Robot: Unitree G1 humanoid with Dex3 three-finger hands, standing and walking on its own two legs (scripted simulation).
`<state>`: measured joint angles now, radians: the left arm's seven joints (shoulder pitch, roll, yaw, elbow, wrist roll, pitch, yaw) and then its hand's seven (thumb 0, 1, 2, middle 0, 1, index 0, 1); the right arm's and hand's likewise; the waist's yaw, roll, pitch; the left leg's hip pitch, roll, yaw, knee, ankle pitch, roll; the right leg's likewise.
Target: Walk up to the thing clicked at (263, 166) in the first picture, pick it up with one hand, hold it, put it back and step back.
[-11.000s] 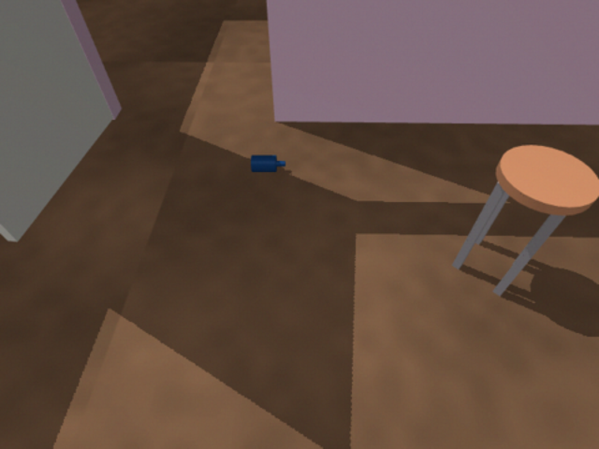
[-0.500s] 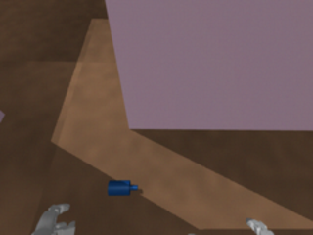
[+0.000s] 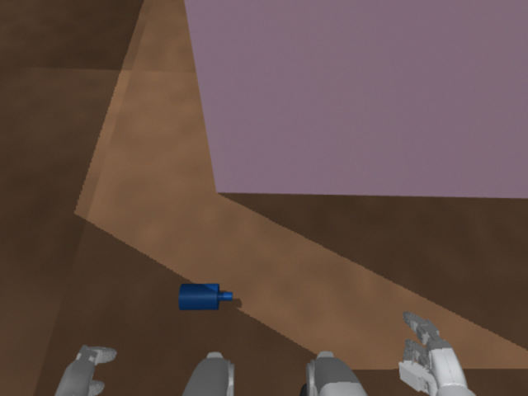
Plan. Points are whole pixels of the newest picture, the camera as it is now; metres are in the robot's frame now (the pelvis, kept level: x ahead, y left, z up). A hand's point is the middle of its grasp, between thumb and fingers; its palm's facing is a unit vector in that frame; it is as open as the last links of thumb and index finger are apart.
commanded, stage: rise first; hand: left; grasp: from above
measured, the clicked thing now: (206, 296) +0.41 +0.18 -0.65
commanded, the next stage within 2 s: none
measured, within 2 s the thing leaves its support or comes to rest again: neither
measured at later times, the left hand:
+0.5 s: hand (136, 362) +0.20 +0.27 -0.30, palm faces -0.42 -0.59 -0.69, open 13.9 cm
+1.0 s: hand (157, 322) +0.30 +0.27 -0.44, palm faces -0.51 -0.21 -0.83, open 14.0 cm
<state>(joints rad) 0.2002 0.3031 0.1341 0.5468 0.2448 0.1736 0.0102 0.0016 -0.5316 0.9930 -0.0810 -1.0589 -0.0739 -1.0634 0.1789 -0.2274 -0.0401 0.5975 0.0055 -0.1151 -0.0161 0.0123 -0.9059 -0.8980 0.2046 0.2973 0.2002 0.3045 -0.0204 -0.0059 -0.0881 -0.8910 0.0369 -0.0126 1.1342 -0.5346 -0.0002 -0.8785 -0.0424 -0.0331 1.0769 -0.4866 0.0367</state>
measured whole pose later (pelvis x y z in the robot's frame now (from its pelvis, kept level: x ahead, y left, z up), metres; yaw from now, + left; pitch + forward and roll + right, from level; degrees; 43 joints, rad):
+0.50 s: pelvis -0.04 -0.01 -0.15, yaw +0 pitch +31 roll -2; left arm -0.08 0.43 0.11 0.65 0.60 -0.05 0.08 0.00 -0.51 0.94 -0.12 -1.05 -0.12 -1.04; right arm 0.07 -0.29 -0.05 0.61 0.00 -0.21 0.02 0.01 -0.91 -0.90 0.21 0.30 0.20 0.30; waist -0.03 0.00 -0.17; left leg -1.61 0.02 -0.04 1.75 -0.69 -0.01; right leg -1.61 -0.06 -0.02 1.72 -0.65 0.03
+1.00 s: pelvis -0.09 +0.00 -0.29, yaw -3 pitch +32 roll -5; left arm -0.60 0.60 0.10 1.09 1.00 -0.23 0.18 0.00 -0.51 1.02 -0.09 -1.02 -0.09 -1.03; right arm 0.15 -0.27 -0.05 0.74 -0.04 -0.09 0.07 0.01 -0.89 -0.89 0.21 0.30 0.20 0.30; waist -0.11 0.02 -0.11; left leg -2.09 0.01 -0.09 2.18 -0.66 0.00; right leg -2.05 -0.05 -0.03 2.10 -0.61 0.03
